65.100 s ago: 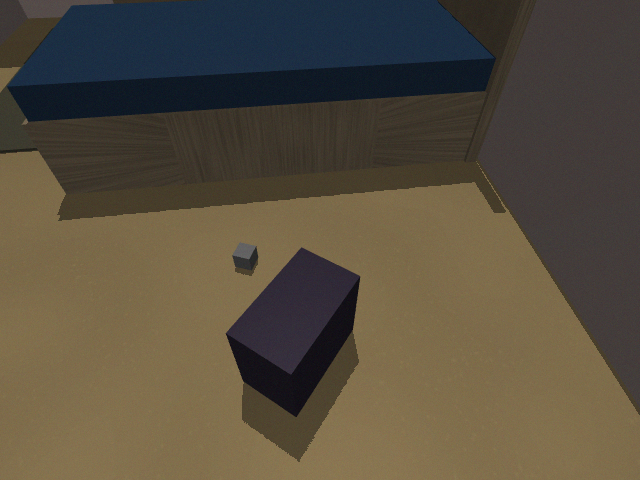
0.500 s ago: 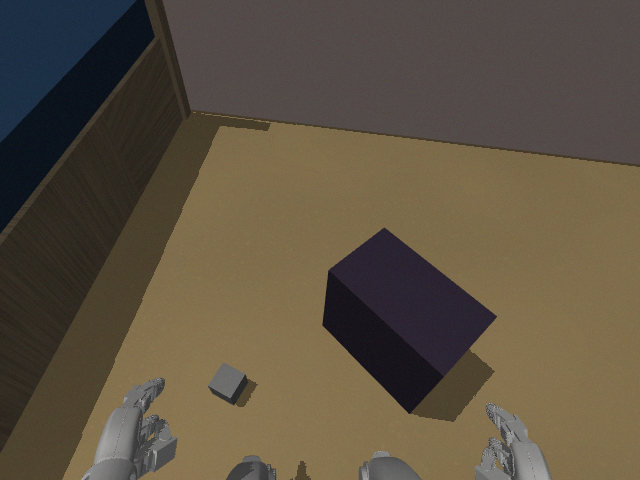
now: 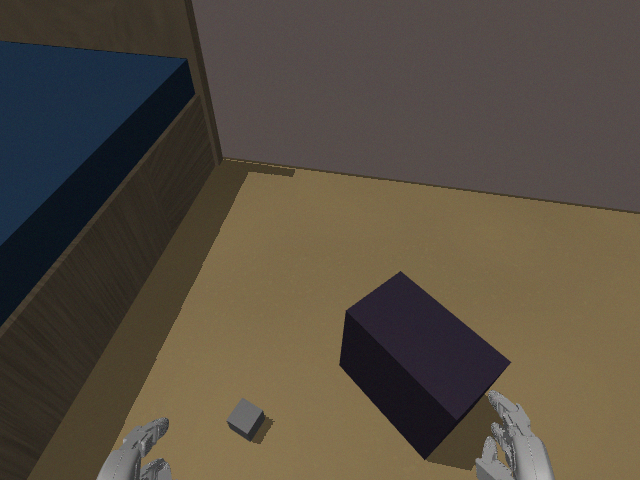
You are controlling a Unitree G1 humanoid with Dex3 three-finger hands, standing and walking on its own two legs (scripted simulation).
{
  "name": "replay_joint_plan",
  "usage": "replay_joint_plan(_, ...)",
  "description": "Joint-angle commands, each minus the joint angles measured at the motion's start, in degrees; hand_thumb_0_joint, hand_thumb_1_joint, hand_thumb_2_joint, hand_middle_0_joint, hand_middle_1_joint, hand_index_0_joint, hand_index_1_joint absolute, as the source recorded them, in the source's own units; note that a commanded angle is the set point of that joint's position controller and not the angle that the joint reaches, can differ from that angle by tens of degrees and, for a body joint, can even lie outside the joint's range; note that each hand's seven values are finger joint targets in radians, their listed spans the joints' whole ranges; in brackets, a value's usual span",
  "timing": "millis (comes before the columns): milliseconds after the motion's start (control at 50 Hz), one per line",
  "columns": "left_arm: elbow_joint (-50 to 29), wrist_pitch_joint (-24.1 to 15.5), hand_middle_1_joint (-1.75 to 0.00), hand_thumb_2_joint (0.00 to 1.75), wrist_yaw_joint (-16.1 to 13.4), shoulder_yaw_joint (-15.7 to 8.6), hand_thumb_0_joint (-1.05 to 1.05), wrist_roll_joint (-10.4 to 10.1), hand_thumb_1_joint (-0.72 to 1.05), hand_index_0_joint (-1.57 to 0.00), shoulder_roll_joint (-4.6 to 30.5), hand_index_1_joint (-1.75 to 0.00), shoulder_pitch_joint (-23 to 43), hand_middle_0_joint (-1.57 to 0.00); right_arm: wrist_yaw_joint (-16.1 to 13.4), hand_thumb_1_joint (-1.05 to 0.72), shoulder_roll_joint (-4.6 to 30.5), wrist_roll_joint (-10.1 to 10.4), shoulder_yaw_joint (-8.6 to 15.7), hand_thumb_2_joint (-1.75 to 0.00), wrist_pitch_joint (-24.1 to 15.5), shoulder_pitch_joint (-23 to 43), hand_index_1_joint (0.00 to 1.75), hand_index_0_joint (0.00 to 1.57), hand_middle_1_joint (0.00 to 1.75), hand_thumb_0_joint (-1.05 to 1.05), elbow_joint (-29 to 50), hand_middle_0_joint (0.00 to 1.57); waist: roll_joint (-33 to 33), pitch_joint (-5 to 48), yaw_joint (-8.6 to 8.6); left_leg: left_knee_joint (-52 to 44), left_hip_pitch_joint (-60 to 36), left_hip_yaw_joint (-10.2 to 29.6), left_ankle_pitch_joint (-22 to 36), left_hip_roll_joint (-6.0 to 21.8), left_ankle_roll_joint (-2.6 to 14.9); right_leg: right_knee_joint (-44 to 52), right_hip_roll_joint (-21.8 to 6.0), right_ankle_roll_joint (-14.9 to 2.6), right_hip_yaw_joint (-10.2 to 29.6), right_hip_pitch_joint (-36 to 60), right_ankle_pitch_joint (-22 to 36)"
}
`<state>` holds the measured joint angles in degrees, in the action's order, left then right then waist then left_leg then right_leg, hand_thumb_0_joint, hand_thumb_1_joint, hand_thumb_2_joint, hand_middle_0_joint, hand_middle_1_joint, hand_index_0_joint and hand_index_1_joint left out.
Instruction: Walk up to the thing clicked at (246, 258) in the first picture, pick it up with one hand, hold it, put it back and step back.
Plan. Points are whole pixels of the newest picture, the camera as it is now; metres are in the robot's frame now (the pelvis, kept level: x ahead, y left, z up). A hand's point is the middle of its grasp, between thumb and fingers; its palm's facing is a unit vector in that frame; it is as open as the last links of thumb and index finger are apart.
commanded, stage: home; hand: left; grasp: from above
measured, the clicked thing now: (246, 419) +0.45 +0.20 -0.68
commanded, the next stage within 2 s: stand in 1.72 s
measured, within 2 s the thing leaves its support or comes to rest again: neither
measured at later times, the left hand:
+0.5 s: hand out of the picture +0.17 +0.17 -0.05, palm faces +0.04 -0.98 -0.21, open 7.4 cm
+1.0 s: hand out of the picture +0.17 +0.17 -0.05, palm faces +0.05 -0.98 -0.20, open 7.4 cm
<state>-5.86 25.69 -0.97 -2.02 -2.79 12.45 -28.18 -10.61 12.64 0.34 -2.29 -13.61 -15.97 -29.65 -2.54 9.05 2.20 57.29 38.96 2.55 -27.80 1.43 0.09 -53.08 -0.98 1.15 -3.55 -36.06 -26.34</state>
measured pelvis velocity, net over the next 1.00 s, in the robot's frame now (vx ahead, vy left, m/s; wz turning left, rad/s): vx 0.00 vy -0.01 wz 0.00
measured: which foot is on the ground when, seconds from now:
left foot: down 0.00-1.00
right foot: down 0.00-1.00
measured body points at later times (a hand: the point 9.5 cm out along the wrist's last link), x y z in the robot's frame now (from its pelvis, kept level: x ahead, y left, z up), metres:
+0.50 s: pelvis +0.00 +0.00 +0.00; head +0.02 +0.00 +0.45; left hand +0.16 +0.23 -0.03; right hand +0.15 -0.25 -0.07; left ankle +0.01 +0.11 -0.68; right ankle +0.00 -0.14 -0.68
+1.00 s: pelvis +0.00 -0.01 +0.00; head +0.02 +0.00 +0.45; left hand +0.16 +0.22 -0.03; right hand +0.16 -0.25 -0.06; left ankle +0.01 +0.11 -0.68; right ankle +0.00 -0.14 -0.68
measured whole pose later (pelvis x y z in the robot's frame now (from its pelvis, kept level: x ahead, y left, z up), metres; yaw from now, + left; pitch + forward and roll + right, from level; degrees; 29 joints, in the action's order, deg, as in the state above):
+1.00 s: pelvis +0.00 -0.01 +0.00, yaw +0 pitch +10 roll -2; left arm -6.4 25.9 -1.2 -1.7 -2.9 12.5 -28.2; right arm -10.8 12.8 0.6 -1.8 -13.6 -16.7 -31.1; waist -2.7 9.0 2.2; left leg 57.5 38.9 2.6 -28.3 1.8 -0.5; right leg -53.9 -0.6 0.6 -3.5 -36.4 -27.1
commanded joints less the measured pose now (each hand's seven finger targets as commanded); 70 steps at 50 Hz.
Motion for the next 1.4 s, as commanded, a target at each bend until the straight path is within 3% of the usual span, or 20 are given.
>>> replay_joint_plan(0, -11.22, -3.02, -0.3, 0.9, -0.51, -3.29, 0.0, 0.51, 0.9, -0.2, 6.35, -0.3, 2.07, -0.2, -0.49, -0.9, 6.94, -0.23, 3.29, -0.9, -3.36, 3.33, 0.3, 0.2, 0.3, 0.0, 8.0, 0.2, -0.6, 3.77, 0.26, -10.12, -5.58, 0.1, 11.61, -1.49, 0.76, 8.31, 2.3, -1.26, -0.7, 2.12, 9.71)
replay_joint_plan(220, -10.57, -2.66, -0.3, 0.9, -0.65, -3.06, 0.0, 0.21, 0.9, -0.2, 5.98, -0.3, 1.56, -0.2, -0.63, -0.9, 6.94, -0.09, 3.16, -0.9, -3.46, 3.61, 0.3, 0.2, 0.3, 0.0, 7.87, 0.2, 0.49, 2.57, 0.1, -10.67, -4.51, 0.41, 8.85, -1.21, 0.8, 8.58, 2.47, -1.15, -0.82, 1.35, 7.23)
replay_joint_plan(420, -11.51, -2.92, -0.3, 0.9, -0.71, -3.22, 0.0, 0.14, 0.9, -0.2, 6.13, -0.3, 0.73, -0.2, -0.89, -0.9, 7.09, 0.02, 3.49, -0.9, -3.62, 2.77, 0.3, 0.2, 0.3, 0.0, 7.49, 0.2, -0.26, 5.65, -0.08, -9.49, -6.56, 0.06, 14.65, -1.01, 0.48, 7.23, 2.51, -1.44, -0.51, 2.54, 11.84)
replay_joint_plan(600, -12.47, -3.06, -0.3, 0.9, -0.64, -3.65, 0.0, 0.27, 0.9, -0.2, 7.29, -0.3, 2.05, -0.2, -0.76, -0.9, 7.19, 0.0, 3.6, -0.9, -3.45, 2.88, 0.3, 0.2, 0.3, 0.0, 6.98, 0.2, -0.23, 3.41, -0.22, -10.08, -5.6, -0.02, 12.03, -0.98, 0.54, 7.79, 2.43, -1.32, -0.55, 1.73, 9.66)
replay_joint_plan(700, -12.43, -2.45, -0.3, 0.9, -0.49, -2.84, 0.0, -0.12, 0.9, -0.2, 6.51, -0.3, 1.03, -0.2, -0.58, -0.9, 7.3, -0.05, 3.56, -0.9, -3.48, 2.99, 0.3, 0.2, 0.3, 0.0, 7.36, 0.2, 0.73, 4.55, -0.14, -9.1, -5.89, -0.17, 14.26, -1.18, 0.71, 7.74, 2.24, -1.23, -0.4, 2.69, 11.99)
replay_joint_plan(720, -8.68, -1.8, -0.3, 0.9, -0.34, -2.05, 0.0, -0.14, 0.9, -0.2, 4.88, -0.3, -1.06, -0.2, -0.53, -0.9, 7.15, 0.01, 3.47, -0.9, -3.37, 3.04, 0.3, 0.2, 0.3, 0.0, 7.28, 0.2, 0.86, 4.11, 0.21, -8.96, -5.47, -0.29, 14.08, -1.3, 0.73, 7.92, 2.24, -1.16, -0.31, 2.21, 11.9)
replay_joint_plan(760, -11.5, -2.08, -0.3, 0.9, -0.47, -3.52, 0.0, 0.0, 0.9, -0.2, 6.59, -0.3, 0.74, -0.2, -0.6, -0.9, 7.17, 0.0, 3.71, -0.9, -3.28, 3.08, 0.3, 0.2, 0.3, 0.0, 7.47, 0.2, 0.39, 5.42, -0.12, -8.58, -5.77, -0.54, 14.09, -1.38, 0.77, 8.07, 2.08, -1.06, -0.17, 2.63, 12.07)
replay_joint_plan(840, -13.46, -2.72, -0.3, 0.9, -0.64, -3.88, 0.0, 0.2, 0.9, -0.2, 7.61, -0.3, 2.93, -0.2, -0.73, -0.9, 7.12, -0.05, 3.74, -0.9, -3.28, 2.75, 0.3, 0.2, 0.3, 0.0, 7.17, 0.2, 0.53, 4.88, 0.27, -8.56, -5.94, -0.56, 13.4, -1.26, 0.8, 8.02, 2.09, -0.96, -0.05, 1.92, 11.53)
replay_joint_plan(860, -9.85, -2.41, -0.3, 0.9, -0.45, -2.62, 0.0, 0.14, 0.9, -0.2, 5.48, -0.3, 0.34, -0.2, -0.69, -0.9, 6.88, -0.02, 3.56, -0.9, -3.35, 2.78, 0.3, 0.2, 0.3, 0.0, 7.33, 0.2, 1.0, 4.58, 0.4, -8.7, -5.74, -0.38, 13.83, -1.3, 0.74, 7.83, 2.14, -1.07, -0.19, 2.42, 11.76)
replay_joint_plan(920, -12.81, -2.64, -0.3, 0.9, -0.78, -4.04, 0.0, 0.24, 0.9, -0.2, 7.29, -0.3, 2.23, -0.2, -0.83, -0.9, 7.0, 0.03, 3.68, -0.9, -3.34, 2.93, 0.3, 0.2, 0.3, 0.0, 7.54, 0.2, -0.12, 5.79, -0.12, -8.51, -6.11, -0.48, 13.92, -1.31, 0.79, 7.99, 1.93, -1.09, 0.09, 2.81, 12.13)
replay_joint_plan(940, -11.15, -2.54, -0.3, 0.9, -0.68, -3.09, 0.0, 0.23, 0.9, -0.2, 6.16, -0.3, 0.93, -0.2, -0.83, -0.9, 7.06, 0.1, 3.69, -0.9, -3.32, 3.04, 0.3, 0.2, 0.3, 0.0, 7.51, 0.2, 0.6, 4.95, 0.33, -8.63, -5.94, -0.44, 14.0, -1.33, 0.77, 7.85, 2.01, -1.08, 0.05, 2.56, 12.17)
replay_joint_plan(1000, -14.07, -3.14, -0.3, 0.9, -0.86, -3.76, 0.0, 0.49, 0.9, -0.2, 8.08, -0.3, 2.85, -0.2, -0.82, -0.9, 7.06, -0.02, 3.7, -0.9, -3.19, 2.86, 0.3, 0.2, 0.3, 0.0, 7.03, 0.2, -1.29, 4.84, -0.28, -9.57, -6.39, 0.14, 13.92, -0.92, 0.47, 7.26, 2.25, -1.38, -0.38, 2.18, 11.39)
replay_joint_plan(1060, -8.47, -2.34, -0.3, 0.9, -0.54, -1.99, 0.0, 0.13, 0.9, -0.2, 4.71, -0.3, -0.81, -0.2, -0.68, -0.9, 6.75, -0.08, 3.32, -0.9, -3.23, 3.15, 0.3, 0.2, 0.3, 0.0, 7.33, 0.2, 1.0, 2.5, 0.19, -9.41, -4.74, -0.02, 11.65, -1.18, 0.76, 8.04, 2.26, -1.08, -0.52, 1.64, 9.86)
replay_joint_plan(1120, -13.12, -2.54, -0.3, 0.9, -0.58, -3.86, 0.0, -0.04, 0.9, -0.2, 7.49, -0.3, 1.64, -0.2, -0.62, -0.9, 7.22, -0.02, 3.71, -0.9, -3.08, 3.29, 0.3, 0.2, 0.3, 0.0, 7.57, 0.2, -0.34, 5.09, -0.19, -9.32, -5.35, -0.15, 11.65, -1.28, 0.7, 8.21, 2.18, -1.16, -0.33, 2.26, 9.72)
replay_joint_plan(1220, -10.86, -2.15, -0.3, 0.9, -0.44, -2.57, 0.0, -0.16, 0.9, -0.2, 5.52, -0.3, 0.25, -0.2, -0.7, -0.9, 6.98, 0.16, 3.51, -0.9, -3.33, 3.45, 0.3, 0.2, 0.3, 0.0, 7.96, 0.2, 1.79, 3.59, 0.14, -9.12, -4.35, -0.22, 10.45, -1.25, 0.94, 8.41, 2.22, -0.98, -0.4, 1.68, 8.76)
replay_joint_plan(1240, -15.38, -2.6, -0.3, 0.9, -0.74, -4.38, 0.0, -0.16, 0.9, -0.2, 7.83, -0.3, 2.61, -0.2, -0.7, -0.9, 6.98, 0.16, 3.65, -0.9, -3.25, 3.33, 0.3, 0.2, 0.3, 0.0, 7.97, 0.2, 0.12, 5.3, -0.48, -9.28, -5.11, -0.15, 10.91, -1.16, 0.77, 8.02, 2.19, -1.17, -0.37, 2.16, 9.05)
replay_joint_plan(1260, -11.38, -2.36, -0.3, 0.9, -0.71, -3.1, 0.0, 0.13, 0.9, -0.2, 6.23, -0.3, 0.39, -0.2, -0.68, -0.9, 6.94, 0.06, 3.59, -0.9, -3.11, 3.18, 0.3, 0.2, 0.3, 0.0, 7.77, 0.2, -0.08, 4.91, 0.04, -9.49, -4.95, 0.14, 11.12, -1.1, 0.63, 7.55, 2.35, -1.2, -0.56, 1.84, 9.19)
replay_joint_plan(1300, -14.11, -2.75, -0.3, 0.9, -0.8, -3.48, 0.0, 0.23, 0.9, -0.2, 7.31, -0.3, 2.19, -0.2, -0.71, -0.9, 6.91, 0.11, 3.67, -0.9, -3.15, 3.09, 0.3, 0.2, 0.3, 0.0, 7.84, 0.2, 0.05, 4.86, 0.03, -9.33, -4.86, 0.12, 10.48, -1.1, 0.72, 7.7, 2.3, -1.2, -0.52, 1.64, 8.67)
replay_joint_plan(1340, -10.95, -2.64, -0.3, 0.9, -0.61, -2.2, 0.0, 0.23, 0.9, -0.2, 5.59, -0.3, 0.32, -0.2, -0.62, -0.9, 6.84, 0.13, 3.53, -0.9, -3.23, 3.33, 0.3, 0.2, 0.3, 0.0, 7.66, 0.2, -0.28, 3.37, 0.1, -10.08, -4.7, 0.68, 10.55, -0.85, 0.5, 7.24, 2.49, -1.31, -0.62, 1.06, 8.72)
replay_joint_plan(1380, -12.98, -2.89, -0.3, 0.9, -0.7, -2.97, 0.0, 0.27, 0.9, -0.2, 6.64, -0.3, 1.28, -0.2, -0.6, -0.9, 7.13, 0.15, 3.73, -0.9, -3.04, 3.11, 0.3, 0.2, 0.3, 0.0, 7.9, 0.2, -2.23, 5.34, -0.14, -10.37, -5.98, 1.2, 12.0, -0.52, 0.11, 6.54, 2.55, -1.46, -0.71, 1.25, 9.6)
